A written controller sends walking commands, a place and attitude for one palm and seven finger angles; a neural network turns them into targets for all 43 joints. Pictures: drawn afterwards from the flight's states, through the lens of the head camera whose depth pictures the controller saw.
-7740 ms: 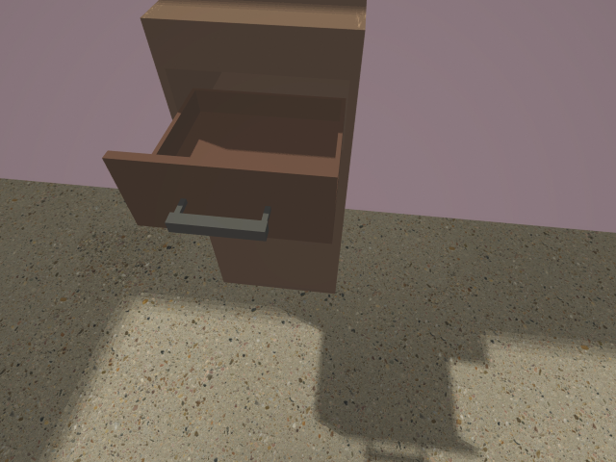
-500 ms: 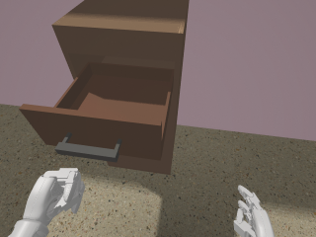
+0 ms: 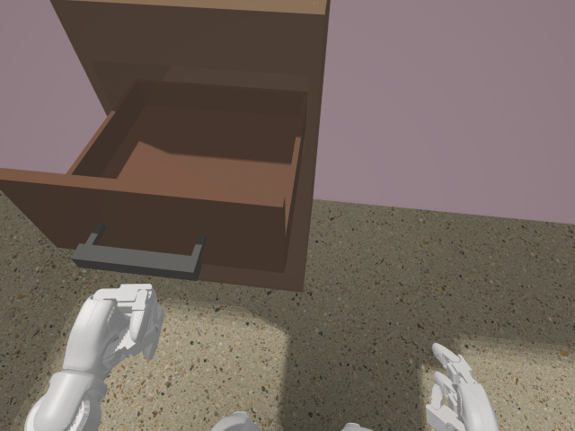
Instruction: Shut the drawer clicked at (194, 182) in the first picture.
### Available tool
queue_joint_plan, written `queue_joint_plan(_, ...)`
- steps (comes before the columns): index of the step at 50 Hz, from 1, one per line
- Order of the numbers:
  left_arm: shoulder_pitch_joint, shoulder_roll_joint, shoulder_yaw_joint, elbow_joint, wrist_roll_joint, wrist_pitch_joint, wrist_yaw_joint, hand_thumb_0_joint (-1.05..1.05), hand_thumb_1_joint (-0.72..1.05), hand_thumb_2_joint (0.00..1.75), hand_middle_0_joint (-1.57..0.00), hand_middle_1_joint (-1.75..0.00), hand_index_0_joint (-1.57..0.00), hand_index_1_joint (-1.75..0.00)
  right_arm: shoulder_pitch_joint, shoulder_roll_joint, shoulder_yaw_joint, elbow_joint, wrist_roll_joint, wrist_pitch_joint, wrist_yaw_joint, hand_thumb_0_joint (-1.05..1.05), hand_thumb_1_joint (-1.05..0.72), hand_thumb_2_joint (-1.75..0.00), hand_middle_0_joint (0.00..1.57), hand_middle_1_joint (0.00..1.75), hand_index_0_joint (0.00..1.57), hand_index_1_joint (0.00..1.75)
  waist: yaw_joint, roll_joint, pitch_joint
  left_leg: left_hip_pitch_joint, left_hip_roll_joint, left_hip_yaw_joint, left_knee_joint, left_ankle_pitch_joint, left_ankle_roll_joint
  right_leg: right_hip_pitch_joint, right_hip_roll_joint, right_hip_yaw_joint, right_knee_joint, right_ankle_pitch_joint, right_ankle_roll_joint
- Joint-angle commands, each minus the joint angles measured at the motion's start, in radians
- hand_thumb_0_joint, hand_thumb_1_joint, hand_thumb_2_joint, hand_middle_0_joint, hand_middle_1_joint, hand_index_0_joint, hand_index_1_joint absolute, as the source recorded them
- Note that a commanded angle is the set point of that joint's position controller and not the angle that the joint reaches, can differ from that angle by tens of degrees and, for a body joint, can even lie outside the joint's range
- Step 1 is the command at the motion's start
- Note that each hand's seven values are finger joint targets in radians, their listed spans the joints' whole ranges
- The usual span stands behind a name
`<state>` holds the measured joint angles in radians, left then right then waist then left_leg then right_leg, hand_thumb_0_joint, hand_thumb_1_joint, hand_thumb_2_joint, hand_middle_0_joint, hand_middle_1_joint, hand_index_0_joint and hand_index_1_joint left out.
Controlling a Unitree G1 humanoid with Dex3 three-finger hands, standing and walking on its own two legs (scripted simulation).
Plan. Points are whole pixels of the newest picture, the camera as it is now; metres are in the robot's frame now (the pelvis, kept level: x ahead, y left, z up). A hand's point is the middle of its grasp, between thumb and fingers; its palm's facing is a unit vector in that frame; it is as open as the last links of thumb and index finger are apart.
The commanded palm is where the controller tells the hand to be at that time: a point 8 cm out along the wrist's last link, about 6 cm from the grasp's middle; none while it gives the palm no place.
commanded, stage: bring the fist close to the handle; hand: left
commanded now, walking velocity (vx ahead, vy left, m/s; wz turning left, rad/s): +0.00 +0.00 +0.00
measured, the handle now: (143, 248) +0.35 +0.22 +0.05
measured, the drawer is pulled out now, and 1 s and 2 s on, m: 0.29 0.29 0.17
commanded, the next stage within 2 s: push the drawer shut in 0.40 s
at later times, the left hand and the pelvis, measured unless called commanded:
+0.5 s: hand (144, 327) +0.24 +0.19 +0.05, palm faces -0.08 -0.99 -0.06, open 3.3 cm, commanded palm +0.22 +0.25 +0.05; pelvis +0.00 +0.00 -0.01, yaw +0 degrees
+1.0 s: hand (152, 305) +0.27 +0.19 +0.05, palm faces -0.09 -0.99 -0.06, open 2.9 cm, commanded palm +0.27 +0.24 +0.05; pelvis +0.00 +0.00 -0.01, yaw +1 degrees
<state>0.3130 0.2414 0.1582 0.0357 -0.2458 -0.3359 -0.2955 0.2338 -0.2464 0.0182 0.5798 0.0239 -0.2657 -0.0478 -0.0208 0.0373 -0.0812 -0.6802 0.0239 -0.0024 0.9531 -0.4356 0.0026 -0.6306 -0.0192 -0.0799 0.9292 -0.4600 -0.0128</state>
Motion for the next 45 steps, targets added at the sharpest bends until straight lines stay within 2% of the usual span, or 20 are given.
queue_joint_plan(1, -0.120, 0.144, 0.101, -0.182, -0.033, -0.086, -0.009, 0.00, 0.90, 0.90, -1.40, -1.60, -1.40, -1.60, -0.048, -0.129, -0.054, -0.154, 0.010, -0.042, -0.011, 0.00, -0.90, -0.90, 0.20, 0.30, 0.20, 0.30, -0.002, 0.015, -0.214, 0.115, -0.026, -0.021, -0.112, 0.199, 0.018, 0.048, 0.021, 0.034, -0.126, 0.199, -0.002)
queue_joint_plan(3, -0.092, 0.161, 0.116, -0.208, -0.040, -0.086, -0.014, 0.00, 0.90, 0.90, -1.40, -1.60, -1.40, -1.60, -0.050, -0.130, -0.054, -0.164, 0.009, -0.039, -0.009, 0.00, -0.90, -0.90, 0.20, 0.30, 0.20, 0.30, 0.006, 0.010, -0.261, 0.123, -0.025, -0.019, -0.107, 0.240, 0.022, 0.089, 0.021, 0.038, -0.120, 0.244, -0.002)
queue_joint_plan(6, -0.060, 0.153, 0.121, -0.212, -0.054, -0.077, -0.024, 0.00, 0.90, 0.90, -1.40, -1.60, -1.40, -1.60, -0.046, -0.124, -0.057, -0.169, 0.013, -0.030, -0.007, 0.00, -0.90, -0.90, 0.20, 0.30, 0.20, 0.30, 0.005, 0.003, -0.276, 0.129, -0.025, -0.015, -0.104, 0.278, 0.021, 0.106, 0.020, 0.036, -0.118, 0.294, 0.003)
queue_joint_plan(8, -0.034, 0.155, 0.129, -0.183, -0.056, -0.068, -0.022, 0.00, 0.90, 0.90, -1.40, -1.60, -1.40, -1.60, -0.054, -0.123, -0.058, -0.164, 0.013, -0.022, -0.008, 0.00, -0.90, -0.90, 0.20, 0.30, 0.20, 0.30, 0.000, -0.032, -0.234, 0.106, -0.023, -0.019, -0.105, 0.266, 0.023, 0.095, 0.024, 0.033, -0.124, 0.284, 0.004)
queue_joint_plan(11, -0.024, 0.142, 0.120, -0.182, -0.061, -0.062, -0.029, 0.00, 0.90, 0.90, -1.40, -1.60, -1.40, -1.60, -0.053, -0.124, -0.060, -0.170, 0.017, -0.010, -0.006, 0.00, -0.90, -0.90, 0.20, 0.30, 0.20, 0.30, -0.005, -0.011, -0.201, 0.099, -0.024, -0.016, -0.108, 0.237, 0.020, 0.070, 0.024, 0.032, -0.130, 0.257, 0.006)
queue_joint_plan(13, -0.068, 0.167, 0.133, -0.173, -0.063, -0.065, -0.029, 0.00, 0.90, 0.90, -1.40, -1.60, -1.40, -1.60, -0.057, -0.130, -0.057, -0.167, 0.014, -0.004, -0.011, 0.00, -0.90, -0.90, 0.20, 0.30, 0.20, 0.30, -0.017, -0.049, -0.172, 0.067, -0.024, -0.019, -0.101, 0.193, 0.024, 0.056, 0.024, 0.043, -0.142, 0.201, 0.008)
queue_joint_plan(15, -0.078, 0.167, 0.132, -0.191, -0.066, -0.078, -0.037, 0.00, 0.90, 0.90, -1.40, -1.60, -1.40, -1.60, -0.050, -0.131, -0.056, -0.173, 0.014, -0.007, -0.013, 0.00, -0.90, -0.90, 0.20, 0.30, 0.20, 0.30, -0.012, 0.004, -0.206, 0.089, -0.026, -0.019, -0.101, 0.195, 0.022, 0.058, 0.022, 0.044, -0.134, 0.202, 0.005)
queue_joint_plan(23, -0.083, 0.197, 0.164, -0.154, -0.075, -0.077, -0.054, 0.00, 0.90, 0.90, -1.40, -1.60, -1.40, -1.60, -0.049, -0.136, -0.054, -0.167, 0.017, -0.003, -0.015, 0.00, -0.90, -0.90, 0.20, 0.30, 0.20, 0.30, -0.012, -0.013, -0.214, 0.085, -0.023, -0.025, -0.094, 0.204, 0.024, 0.062, 0.028, 0.045, -0.132, 0.205, 0.002)
queue_joint_plan(24, -0.072, 0.168, 0.143, -0.151, -0.080, -0.073, -0.060, 0.00, 0.90, 0.90, -1.40, -1.60, -1.40, -1.60, -0.051, -0.132, -0.052, -0.176, 0.016, -0.001, -0.013, 0.00, -0.90, -0.90, 0.20, 0.30, 0.20, 0.30, -0.010, -0.011, -0.214, 0.084, -0.027, -0.021, -0.096, 0.207, 0.023, 0.069, 0.025, 0.044, -0.131, 0.215, 0.004)
queue_joint_plan(25, -0.072, 0.178, 0.151, -0.160, -0.080, -0.071, -0.062, 0.00, 0.90, 0.90, -1.40, -1.60, -1.40, -1.60, -0.052, -0.132, -0.053, -0.176, 0.018, 0.000, -0.012, 0.00, -0.90, -0.90, 0.20, 0.30, 0.20, 0.30, -0.005, 0.008, -0.227, 0.091, -0.026, -0.021, -0.096, 0.217, 0.022, 0.075, 0.025, 0.045, -0.130, 0.225, 0.002)
queue_joint_plan(28, -0.177, 0.178, 0.122, -0.166, -0.071, -0.069, -0.057, 0.00, 0.90, 0.90, -1.40, -1.60, -1.40, -1.60, -0.046, -0.140, -0.045, -0.168, 0.015, 0.000, -0.016, 0.00, -0.90, -0.90, 0.20, 0.30, 0.20, 0.30, -0.031, 0.010, -0.201, 0.096, -0.022, -0.031, -0.093, 0.209, 0.024, 0.037, 0.029, 0.037, -0.124, 0.214, 0.002)
queue_joint_plan(33, -0.229, 0.194, 0.132, -0.128, -0.062, -0.059, -0.043, 0.00, 0.90, 0.90, -1.40, -1.60, -1.40, -1.60, -0.035, -0.148, -0.044, -0.164, 0.014, -0.001, -0.017, 0.00, -0.90, -0.90, 0.20, 0.30, 0.20, 0.30, -0.024, 0.009, -0.223, 0.099, -0.019, -0.038, -0.099, 0.199, 0.021, 0.030, 0.030, 0.031, -0.117, 0.195, -0.001)
queue_joint_plan(35, -0.226, 0.166, 0.104, -0.130, -0.058, -0.049, -0.040, 0.00, 0.90, 0.90, -1.40, -1.60, -1.40, -1.60, -0.033, -0.143, -0.043, -0.174, 0.015, 0.002, -0.013, 0.00, -0.90, -0.90, 0.20, 0.30, 0.20, 0.30, -0.020, 0.034, -0.250, 0.122, -0.022, -0.033, -0.105, 0.215, 0.019, 0.039, 0.026, 0.029, -0.115, 0.215, 0.000)
queue_joint_plan(37, -0.256, 0.178, 0.115, -0.116, -0.055, -0.040, -0.033, 0.00, 0.90, 0.90, -1.40, -1.60, -1.40, -1.60, -0.031, -0.146, -0.043, -0.171, 0.015, 0.007, -0.013, 0.00, -0.90, -0.90, 0.20, 0.30, 0.20, 0.30, -0.020, 0.026, -0.247, 0.121, -0.021, -0.033, -0.108, 0.232, 0.018, 0.044, 0.026, 0.028, -0.115, 0.236, 0.000)
queue_joint_plan(38, -0.241, 0.188, 0.127, -0.096, -0.051, -0.035, -0.027, 0.00, 0.90, 0.90, -1.40, -1.60, -1.40, -1.60, -0.031, -0.147, -0.043, -0.170, 0.012, 0.013, -0.013, 0.00, -0.90, -0.90, 0.20, 0.30, 0.20, 0.30, -0.017, -0.010, -0.246, 0.109, -0.018, -0.036, -0.110, 0.236, 0.019, 0.052, 0.029, 0.025, -0.112, 0.239, 0.000)
queue_joint_plan(39, -0.250, 0.181, 0.125, -0.094, -0.048, -0.034, -0.023, 0.00, 0.90, 0.90, -1.40, -1.60, -1.40, -1.60, -0.032, -0.146, -0.044, -0.175, 0.015, 0.017, -0.011, 0.00, -0.90, -0.90, 0.20, 0.30, 0.20, 0.30, -0.015, 0.010, -0.237, 0.112, -0.018, -0.034, -0.114, 0.237, 0.016, 0.043, 0.028, 0.023, -0.111, 0.236, 0.000)
queue_joint_plan(40, -0.300, 0.150, 0.087, -0.107, -0.049, -0.036, -0.022, 0.00, 0.90, 0.90, -1.40, -1.60, -1.40, -1.60, -0.034, -0.143, -0.040, -0.175, 0.015, 0.017, -0.009, 0.00, -0.90, -0.90, 0.20, 0.30, 0.20, 0.30, -0.031, 0.019, -0.229, 0.115, -0.021, -0.034, -0.114, 0.220, 0.017, 0.030, 0.026, 0.024, -0.116, 0.223, 0.002)
queue_joint_plan(41, -0.335, 0.173, 0.103, -0.104, -0.047, -0.038, -0.016, 0.00, 0.90, 0.90, -1.40, -1.60, -1.40, -1.60, -0.030, -0.146, -0.043, -0.166, 0.015, 0.016, -0.011, 0.00, -0.90, -0.90, 0.20, 0.30, 0.20, 0.30, -0.034, 0.021, -0.231, 0.117, -0.018, -0.037, -0.112, 0.206, 0.016, 0.020, 0.026, 0.026, -0.117, 0.208, 0.001)
queue_joint_plan(43, -0.369, 0.173, 0.095, -0.106, -0.040, -0.048, -0.007, 0.00, 0.90, 0.90, -1.40, -1.60, -1.40, -1.60, -0.029, -0.149, -0.043, -0.158, 0.013, 0.016, -0.015, 0.00, -0.90, -0.90, 0.20, 0.30, 0.20, 0.30, -0.043, 0.001, -0.236, 0.120, -0.015, -0.041, -0.110, 0.201, 0.019, 0.008, 0.028, 0.024, -0.115, 0.195, 0.001)
queue_joint_plan(45, -0.406, 0.162, 0.081, -0.098, -0.037, -0.056, -0.007, 0.00, 0.90, 0.90, -1.40, -1.60, -1.40, -1.60, -0.025, -0.148, -0.044, -0.150, 0.013, 0.014, -0.015, 0.00, -0.90, -0.90, 0.20, 0.30, 0.20, 0.30, -0.042, 0.022, -0.258, 0.131, -0.017, -0.044, -0.111, 0.193, 0.016, 0.005, 0.025, 0.025, -0.114, 0.184, 0.000)
